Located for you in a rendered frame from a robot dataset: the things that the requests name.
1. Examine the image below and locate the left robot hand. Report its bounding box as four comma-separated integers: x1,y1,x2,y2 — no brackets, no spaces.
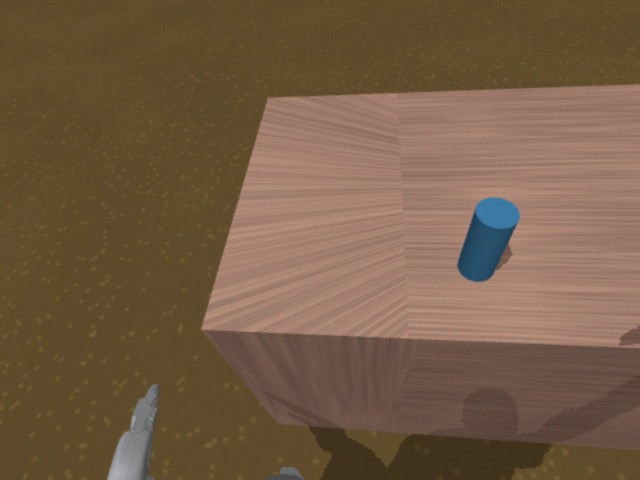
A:
107,384,160,480

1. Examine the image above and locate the can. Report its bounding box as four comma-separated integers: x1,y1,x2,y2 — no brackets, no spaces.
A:
458,197,520,282

